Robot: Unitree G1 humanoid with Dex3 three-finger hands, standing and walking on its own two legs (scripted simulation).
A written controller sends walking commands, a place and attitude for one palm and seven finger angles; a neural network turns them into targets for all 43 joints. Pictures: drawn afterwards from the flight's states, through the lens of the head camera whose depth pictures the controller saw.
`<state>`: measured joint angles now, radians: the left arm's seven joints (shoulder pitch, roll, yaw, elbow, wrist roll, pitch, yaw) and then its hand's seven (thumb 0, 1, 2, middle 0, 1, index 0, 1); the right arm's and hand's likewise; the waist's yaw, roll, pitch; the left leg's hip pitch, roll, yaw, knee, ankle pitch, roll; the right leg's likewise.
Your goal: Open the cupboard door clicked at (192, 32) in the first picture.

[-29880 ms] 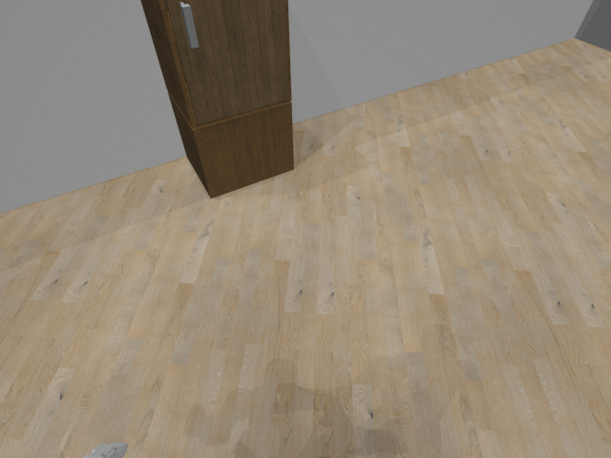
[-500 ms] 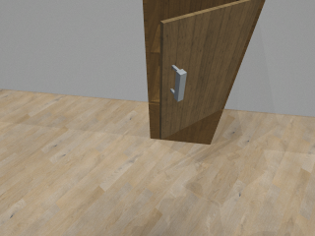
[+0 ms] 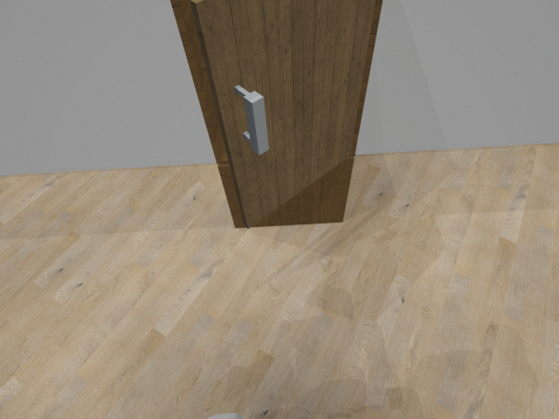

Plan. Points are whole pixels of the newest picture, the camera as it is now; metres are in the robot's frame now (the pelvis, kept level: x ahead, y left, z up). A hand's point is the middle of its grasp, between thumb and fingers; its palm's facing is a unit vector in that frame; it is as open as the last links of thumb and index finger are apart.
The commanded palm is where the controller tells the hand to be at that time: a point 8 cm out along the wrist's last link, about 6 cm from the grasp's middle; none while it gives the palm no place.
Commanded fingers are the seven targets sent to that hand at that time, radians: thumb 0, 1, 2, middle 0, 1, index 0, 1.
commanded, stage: walk to a spot facing it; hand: left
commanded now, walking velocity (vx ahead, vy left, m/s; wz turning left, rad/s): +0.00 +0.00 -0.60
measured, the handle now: (250, 119) +0.62 +0.11 +0.05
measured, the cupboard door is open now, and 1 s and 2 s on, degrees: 39 39 39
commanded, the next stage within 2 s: none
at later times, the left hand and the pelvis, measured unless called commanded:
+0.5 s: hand out of the picture +0.12 +0.22 -0.16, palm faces -0.19 -0.95 -0.24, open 7.4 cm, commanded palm none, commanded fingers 0.00 0.90 0.90 -0.20 -0.30 -0.20 -0.30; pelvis +0.02 +0.03 +0.01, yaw -16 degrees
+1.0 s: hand (226, 350) +0.24 +0.13 -0.17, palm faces -0.59 -0.78 -0.21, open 7.4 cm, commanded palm none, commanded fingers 0.00 0.90 0.90 -0.20 -0.30 -0.20 -0.30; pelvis +0.04 +0.03 +0.00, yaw -36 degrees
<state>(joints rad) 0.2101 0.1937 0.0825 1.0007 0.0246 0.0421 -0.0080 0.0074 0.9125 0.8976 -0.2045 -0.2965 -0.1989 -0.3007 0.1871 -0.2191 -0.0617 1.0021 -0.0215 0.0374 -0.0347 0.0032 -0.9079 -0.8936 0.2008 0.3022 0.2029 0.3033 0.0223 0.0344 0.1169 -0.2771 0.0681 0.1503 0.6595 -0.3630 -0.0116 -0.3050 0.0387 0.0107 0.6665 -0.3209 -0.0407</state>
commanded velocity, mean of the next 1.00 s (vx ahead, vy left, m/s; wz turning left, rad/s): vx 0.00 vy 0.00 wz -0.60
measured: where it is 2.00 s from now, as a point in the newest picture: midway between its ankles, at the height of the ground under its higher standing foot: outside the picture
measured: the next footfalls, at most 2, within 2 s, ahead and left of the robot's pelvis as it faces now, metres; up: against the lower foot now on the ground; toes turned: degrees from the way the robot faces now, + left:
left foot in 0.48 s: +0.09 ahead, +0.16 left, +0.00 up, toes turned -20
right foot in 0.76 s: +0.02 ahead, -0.13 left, +0.00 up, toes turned -29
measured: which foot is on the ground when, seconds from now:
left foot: up 0.00-0.46, down 0.48-0.76, up 0.78-0.98, down 1.00-1.00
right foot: down 0.00-0.48, up 0.50-0.74, down 0.76-1.00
